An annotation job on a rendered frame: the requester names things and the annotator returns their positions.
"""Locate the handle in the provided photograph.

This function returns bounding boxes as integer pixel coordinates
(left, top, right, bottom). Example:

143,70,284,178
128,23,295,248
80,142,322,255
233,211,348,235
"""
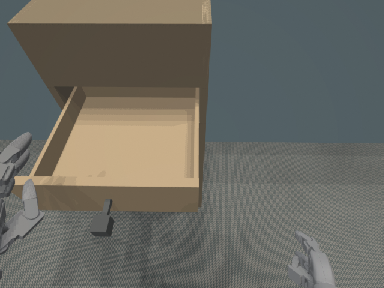
89,199,114,237

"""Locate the drawer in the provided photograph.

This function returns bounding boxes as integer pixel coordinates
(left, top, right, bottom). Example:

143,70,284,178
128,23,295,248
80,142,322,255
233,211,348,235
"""
11,87,199,212

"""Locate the cabinet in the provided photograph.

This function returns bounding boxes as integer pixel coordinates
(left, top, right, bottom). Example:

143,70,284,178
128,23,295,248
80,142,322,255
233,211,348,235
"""
7,0,212,207

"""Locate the robot left hand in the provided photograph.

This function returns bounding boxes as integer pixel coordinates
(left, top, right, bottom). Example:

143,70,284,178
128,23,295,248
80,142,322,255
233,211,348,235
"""
0,132,44,255

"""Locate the robot right hand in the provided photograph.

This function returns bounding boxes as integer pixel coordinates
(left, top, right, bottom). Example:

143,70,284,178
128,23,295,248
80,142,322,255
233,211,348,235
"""
288,230,336,288

